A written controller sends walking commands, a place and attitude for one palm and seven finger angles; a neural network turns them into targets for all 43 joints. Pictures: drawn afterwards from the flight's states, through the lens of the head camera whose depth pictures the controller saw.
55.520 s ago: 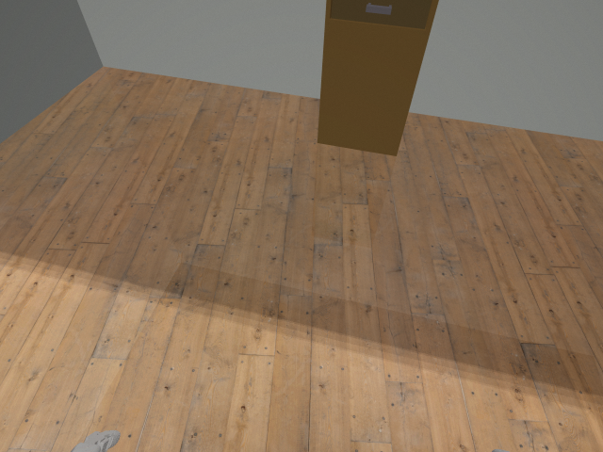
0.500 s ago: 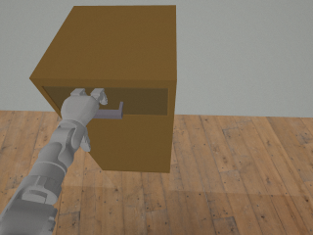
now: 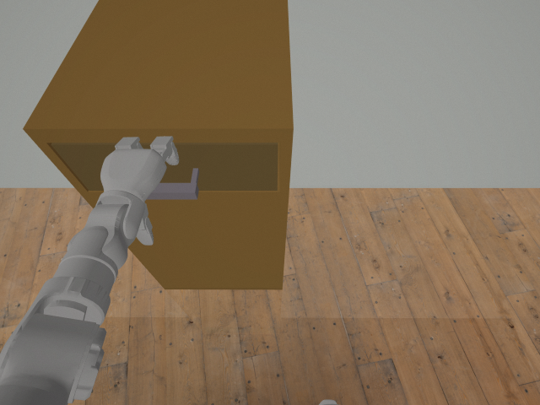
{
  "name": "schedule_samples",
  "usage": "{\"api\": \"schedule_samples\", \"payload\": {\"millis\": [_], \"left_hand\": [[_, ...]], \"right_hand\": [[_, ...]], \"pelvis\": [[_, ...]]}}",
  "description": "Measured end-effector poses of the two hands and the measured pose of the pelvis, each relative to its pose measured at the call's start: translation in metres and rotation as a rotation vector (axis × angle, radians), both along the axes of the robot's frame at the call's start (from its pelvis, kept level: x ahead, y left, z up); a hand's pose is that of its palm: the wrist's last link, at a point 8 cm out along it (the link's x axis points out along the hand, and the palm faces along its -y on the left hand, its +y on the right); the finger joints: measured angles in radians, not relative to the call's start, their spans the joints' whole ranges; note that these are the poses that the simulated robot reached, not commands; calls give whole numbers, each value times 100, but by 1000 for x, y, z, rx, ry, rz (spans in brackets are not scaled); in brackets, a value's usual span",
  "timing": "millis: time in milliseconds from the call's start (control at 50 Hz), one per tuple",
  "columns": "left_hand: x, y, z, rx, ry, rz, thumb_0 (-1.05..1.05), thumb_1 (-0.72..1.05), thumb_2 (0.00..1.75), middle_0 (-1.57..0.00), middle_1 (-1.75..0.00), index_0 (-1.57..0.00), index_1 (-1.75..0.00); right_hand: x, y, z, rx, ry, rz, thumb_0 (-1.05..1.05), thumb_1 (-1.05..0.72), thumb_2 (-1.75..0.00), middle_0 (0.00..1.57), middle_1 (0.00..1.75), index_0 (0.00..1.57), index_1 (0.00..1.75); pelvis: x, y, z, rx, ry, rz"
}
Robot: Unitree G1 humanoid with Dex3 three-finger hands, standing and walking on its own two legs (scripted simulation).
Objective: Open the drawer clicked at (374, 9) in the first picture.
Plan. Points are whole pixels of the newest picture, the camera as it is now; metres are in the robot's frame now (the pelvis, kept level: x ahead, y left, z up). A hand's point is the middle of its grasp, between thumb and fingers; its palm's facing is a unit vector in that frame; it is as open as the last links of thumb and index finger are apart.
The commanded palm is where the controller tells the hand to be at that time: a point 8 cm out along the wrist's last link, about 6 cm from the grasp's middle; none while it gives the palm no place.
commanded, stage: move the hooked fingers above the handle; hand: left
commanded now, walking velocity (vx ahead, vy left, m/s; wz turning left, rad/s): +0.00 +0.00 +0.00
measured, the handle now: (171, 182) +0.50 +0.19 -0.03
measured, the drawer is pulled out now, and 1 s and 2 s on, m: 0.00 0.00 0.00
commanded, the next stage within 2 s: lower the fingers behind the handle in 0.64 s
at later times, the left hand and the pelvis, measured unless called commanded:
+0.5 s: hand (141, 189) +0.44 +0.21 +0.03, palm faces -0.03 -0.03 -1.00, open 13.9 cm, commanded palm +0.42 +0.22 +0.09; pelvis +0.00 +0.00 +0.00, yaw +0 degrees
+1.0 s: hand (152, 192) +0.45 +0.20 +0.01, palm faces -0.09 -0.02 -1.00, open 13.8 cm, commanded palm +0.42 +0.21 +0.07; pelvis +0.00 +0.00 +0.00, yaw +0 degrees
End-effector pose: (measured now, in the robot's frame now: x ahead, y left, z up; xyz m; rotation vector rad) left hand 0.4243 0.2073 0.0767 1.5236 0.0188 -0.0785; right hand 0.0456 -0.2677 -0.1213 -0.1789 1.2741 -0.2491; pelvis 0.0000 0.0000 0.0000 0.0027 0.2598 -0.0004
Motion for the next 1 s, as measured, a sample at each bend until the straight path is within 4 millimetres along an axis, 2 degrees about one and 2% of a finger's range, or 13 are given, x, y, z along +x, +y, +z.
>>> {"api": "schedule_samples", "payload": {"millis": [200,380,540,640,760,860,1000], "left_hand": [[-5,14,0,17,21,50,0,-49,30,-31,-120,-31,-120],[-7,1,2,4,-18,-16,0,-49,30,-32,-120,-31,-120],[-2,9,5,24,-9,60,0,-49,30,-31,-120,-31,-120],[-4,5,0,22,32,28,0,-49,30,-31,-120,-31,-120],[-1,-6,2,11,-17,-24,0,-49,30,-32,-120,-32,-120],[6,-6,0,26,-27,26,0,-49,30,-32,-120,-31,-120],[4,-7,-8,32,24,51,0,-49,30,-32,-120,-31,-122]], "right_hand": [[-6,2,0,5,6,-12,1,-90,-90,20,30,20,30],[3,3,0,-2,-13,16,1,-90,-90,20,30,20,30],[8,7,-1,14,-41,8,1,-90,-90,20,30,20,30],[6,7,0,8,-33,15,1,-90,-90,20,30,20,30],[2,5,-2,-1,-11,18,1,-90,-90,20,30,20,30],[-3,4,-5,13,5,9,1,-90,-90,20,30,20,30],[-6,2,-6,16,12,-4,1,-90,-90,20,30,20,30]], "pelvis": [[-1,2,1,-2,-5,-5],[-4,3,-1,-3,-8,8],[-4,4,0,-2,-7,-2],[-4,4,0,-2,-11,4],[-3,3,-2,-2,-1,9],[-2,2,-3,-1,10,4],[-1,-1,-2,1,11,-3]]}}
